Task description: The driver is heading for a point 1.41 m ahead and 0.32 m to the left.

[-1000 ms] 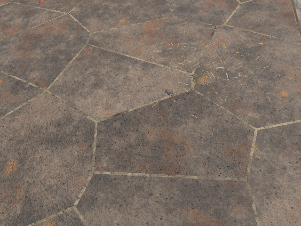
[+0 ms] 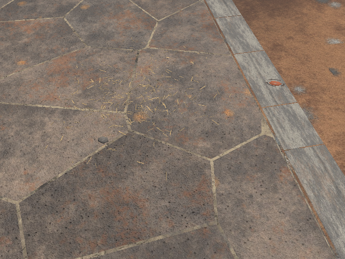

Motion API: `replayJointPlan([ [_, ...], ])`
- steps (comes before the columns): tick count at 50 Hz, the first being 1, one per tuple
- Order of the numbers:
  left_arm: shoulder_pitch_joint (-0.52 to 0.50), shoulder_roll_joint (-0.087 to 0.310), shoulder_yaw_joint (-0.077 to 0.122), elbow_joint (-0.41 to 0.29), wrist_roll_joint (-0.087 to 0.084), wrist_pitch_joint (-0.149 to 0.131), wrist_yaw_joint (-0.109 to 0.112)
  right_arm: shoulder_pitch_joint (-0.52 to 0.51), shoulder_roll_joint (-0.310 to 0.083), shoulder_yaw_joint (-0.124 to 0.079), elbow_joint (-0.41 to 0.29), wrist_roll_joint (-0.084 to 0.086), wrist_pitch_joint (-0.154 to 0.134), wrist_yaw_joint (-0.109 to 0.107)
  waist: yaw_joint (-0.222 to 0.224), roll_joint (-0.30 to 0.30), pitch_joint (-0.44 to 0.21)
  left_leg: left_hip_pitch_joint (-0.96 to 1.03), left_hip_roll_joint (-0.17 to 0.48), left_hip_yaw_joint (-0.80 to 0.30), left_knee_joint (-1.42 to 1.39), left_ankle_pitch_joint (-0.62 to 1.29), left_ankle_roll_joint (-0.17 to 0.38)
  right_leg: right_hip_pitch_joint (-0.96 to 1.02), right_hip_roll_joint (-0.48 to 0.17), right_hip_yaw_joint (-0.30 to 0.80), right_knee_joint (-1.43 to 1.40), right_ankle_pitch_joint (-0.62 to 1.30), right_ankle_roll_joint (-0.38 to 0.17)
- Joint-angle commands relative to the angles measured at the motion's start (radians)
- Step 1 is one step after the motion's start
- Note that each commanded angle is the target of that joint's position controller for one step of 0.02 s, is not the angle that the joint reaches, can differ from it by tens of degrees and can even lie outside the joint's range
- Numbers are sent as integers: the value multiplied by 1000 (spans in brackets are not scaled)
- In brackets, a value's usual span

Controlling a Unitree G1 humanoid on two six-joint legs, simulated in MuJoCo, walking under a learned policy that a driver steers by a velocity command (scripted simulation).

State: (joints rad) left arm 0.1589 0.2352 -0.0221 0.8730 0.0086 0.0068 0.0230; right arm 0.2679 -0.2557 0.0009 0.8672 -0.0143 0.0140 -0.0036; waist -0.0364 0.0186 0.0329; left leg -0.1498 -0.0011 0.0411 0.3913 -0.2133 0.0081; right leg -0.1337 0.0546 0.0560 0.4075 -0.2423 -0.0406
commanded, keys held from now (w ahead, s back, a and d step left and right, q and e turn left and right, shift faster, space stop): no key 0.30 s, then w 0.38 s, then no key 0.32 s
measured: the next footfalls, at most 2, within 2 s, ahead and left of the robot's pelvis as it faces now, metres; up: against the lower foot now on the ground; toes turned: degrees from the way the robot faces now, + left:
left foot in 0.62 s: +0.12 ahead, +0.13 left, +0.00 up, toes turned +3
right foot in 1.04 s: +0.36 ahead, -0.01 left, +0.00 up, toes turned -1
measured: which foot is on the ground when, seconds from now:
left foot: down 0.00-0.38, up 0.40-0.60, down 0.62-1.00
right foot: down 0.00-0.62, up 0.64-1.00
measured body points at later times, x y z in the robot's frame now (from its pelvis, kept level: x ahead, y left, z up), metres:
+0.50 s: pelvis +0.03 +0.01 +0.00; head +0.03 +0.01 +0.45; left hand +0.01 +0.27 -0.15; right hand +0.06 -0.25 -0.15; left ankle +0.01 +0.10 -0.72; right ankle -0.02 -0.10 -0.74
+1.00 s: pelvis +0.20 +0.06 -0.01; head +0.24 +0.06 +0.44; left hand +0.32 +0.28 -0.16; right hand +0.13 -0.16 -0.16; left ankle +0.08 +0.12 -0.74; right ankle +0.31 -0.02 -0.73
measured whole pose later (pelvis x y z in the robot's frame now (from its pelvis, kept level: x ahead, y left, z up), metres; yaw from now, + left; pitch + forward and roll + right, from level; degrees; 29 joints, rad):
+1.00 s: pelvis +0.20 +0.06 -0.01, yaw +1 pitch -1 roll +0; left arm 0.08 0.18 0.00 1.00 0.01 -0.04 0.01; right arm 0.43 -0.13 0.02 1.10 -0.02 -0.06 -0.03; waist -0.04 -0.02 0.09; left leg 0.04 -0.07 0.06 0.34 -0.37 0.08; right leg -0.46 0.03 -0.08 0.61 -0.12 -0.06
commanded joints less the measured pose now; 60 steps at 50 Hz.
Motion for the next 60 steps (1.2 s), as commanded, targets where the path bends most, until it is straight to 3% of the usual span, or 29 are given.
replayJointPlan([
  [1, 26, 130, 29, 1, -2, -13, 6, 18, -98, -23, -7, 1, -10, -7, 18, -39, -11, 5, 81, -87, -54, 117, 8, -4, -139, 127, -77, 231, -36],
  [15, 70, 114, 20, 151, -4, -19, 16, 20, -81, -15, 135, 3, -3, -22, 16, -20, -2, 48, 98, -92, -51, 135, 16, -22, -127, 112, -105, 242, -35],
  [16, 87, 112, 19, 163, -3, -18, 17, 28, -75, -13, 146, 1, -3, -21, 18, -27, -22, 53, 86, -82, -46, 56, 18, -16, -119, 112, -118, 138, -40],
  [18, 119, 154, 39, 178, -1, -7, 16, 20, -82, -20, 148, -8, 1, -17, 32, -72, 13, -23, 24, -31, 48, -198, 35, -48, -111, 153, -141, -255, -85],
  [21, 211, 189, 66, 199, 8, 2, 8, -56, -46, -14, 106, -30, -2, -1, 79, -163, 151, -278, -15, 25, 250, -278, 55, -59, -267, 393, -271, -606, -200],
  [24, 233, 171, 75, 203, 20, -25, 3, -103, -68, -24, 65, -21, -36, 10, 83, -139, 146, -412, 46, -37, 392, -276, 77, 28, -339, 450, -295, -417, -251],
  [26, 208, 164, 79, 197, 13, -43, 1, -98, -74, -30, 56, -10, -59, 20, 61, -120, 105, -364, 51, -27, 328, -235, 77, 56, -303, 352, -269, -266, -223],
  [28, 164, 160, 82, 187, 4, -52, -2, -36, -53, -33, 70, -3, -68, 23, 14, -122, 77, -168, 22, 18, 191, -137, 77, -45, -248, 241, -225, -167, -181],
  [29, 133, 157, 83, 180, -3, -51, -4, 51, -35, -34, 101, 0, -69, 21, -33, -104, 67, 7, -12, 59, 87, -52, 75, -153, -211, 183, -169, -159, -157],
  [30, 131, 138, 79, 174, 1, -54, -5, 152, -50, -45, 143, -1, -69, 15, -66, -51, 42, 190, -38, 55, 43, -52, 67, -267, -165, 140, -71, -148, -133],
  [31, 111, 90, 64, 154, 8, -64, -11, 265, -112, -64, 169, -14, -77, 3, -113, 109, 9, 327, 113, -159, -83, -203, 84, -387, -76, 31, 181, -141, -92],
  [32, 96, 28, 47, 109, 9, -73, -19, 383, -220, -86, 185, -10, -78, 0, -129, 315, -41, 395, 366, -607, -275, -517, 166, -561, 37, -84, 476, -280, -55],
  [33, 87, 115, 68, 106, 33, -68, -24, 328, -174, -77, 195, -7, -66, 0, -68, 186, 44, 266, 405, -684, -294, -610, 213, -599, -21, -23, 639, -286, -70],
  [34, 73, 107, 69, 109, 32, -70, -36, 215, -123, -63, 153, -7, -70, 6, -15, 75, 124, 173, 367, -598, -289, -556, 206, -612, -76, -2, 691, -178, -78],
  [35, 93, 73, 61, 127, 24, -74, -45, 143, -94, -55, 130, -7, -81, 9, 19, 30, 145, 114, 315, -478, -287, -336, 187, -570, -103, -3, 681, -90, -68],
  [37, 127, 55, 59, 151, 30, -69, -47, 123, -58, -39, 129, -4, -101, 3, 52, 27, 105, 112, 244, -274, -245, 207, 154, -486, -117, -43, 650, -17, -32],
  [39, 143, 45, 60, 158, 27, -56, -40, 183, -39, -27, 162, -5, -109, -1, 62, 47, 41, 154, 208, -141, -152, 715, 145, -447, -87, -85, 647, -8, -8],
  [42, 52, 18, 51, 129, 12, -42, -32, 216, -30, -13, 185, -4, -100, -12, 48, 82, 34, 151, 172, -61, -118, 915, 128, -441, -52, -126, 534, 37, 11],
  [45, -48, -5, 35, 99, 5, -40, -23, 209, -17, 0, 197, -4, -87, -26, 26, 106, 46, 108, 138, -17, -94, 923, 109, -346, -20, -167, 314, 107, 8],
  [47, -31, 0, 31, 109, 3, -40, -15, 223, -17, 1, 211, -6, -82, -33, 23, 122, 21, 120, 154, -31, -49, 938, 111, -274, -7, -168, 248, 131, -7],
  [49, 32, 19, 36, 134, 5, -46, -6, 203, -17, 1, 215, -1, -80, -36, 48, 115, 3, 127, 179, -58, 20, 955, 116, -195, 1, -153, 197, 126, -38],
  [51, 155, 38, 47, 174, 11, -65, 4, 165, -31, -5, 217, 8, -79, -31, 122, 60, -24, 100, 161, -54, 182, 851, 92, -31, -21, -118, 11, 301, -67],
  [52, 249, 99, 61, 198, 24, -77, 9, 190, -25, -3, 206, 13, -85, -28, 131, -9, -110, -5, 121, -41, 324, 559, 64, 164, -158, 11, 43, 704, -94],
  [53, 292, 126, 64, 204, 27, -73, 11, 329, 63, 13, 224, 46, -70, -29, 85, -172, -254, -115, -3, 0, 588, -143, 35, 320, -415, 254, 91, 1144, -280],
  [54, 260, 79, 53, 197, -13, -65, 3, 325, 27, -4, 250, 34, -41, -35, 83, -131, -285, -121, -45, -55, 693, -438, 32, 228, -457, 337, 37, 1024, -359],
  [55, 167, 62, 48, 178, -20, -60, 2, 259, 15, -11, 240, -2, -27, -34, 57, -92, -155, -157, -20, -87, 723, -448, 29, 86, -420, 290, -29, 777, -345],
  [56, 96, 29, 37, 163, -11, -55, 7, 193, 31, -11, 231, -22, -21, -30, 44, -66, -68, -164, -5, -95, 684, -404, 26, -23, -373, 246, -92, 581, -303],
  [58, 40, -1, 23, 162, 5, -48, 23, 165, 60, -7, 230, -20, -2, -26, -5, -90, 3, -85, 25, -90, 521, -315, 10, -172, -278, 130, -162, 411, -212],
  [60, 67, 14, 25, 175, 16, -47, 22, 192, 78, -1, 254, -10, 13, -33, -6, -94, -26, -48, 2, -52, 388, -305, -2, -148, -241, 91, -156, 357, -176],
])
Over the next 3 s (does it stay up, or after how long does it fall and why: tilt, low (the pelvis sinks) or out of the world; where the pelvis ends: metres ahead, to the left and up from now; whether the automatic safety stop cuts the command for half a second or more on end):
stays up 0.91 0.02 -0.02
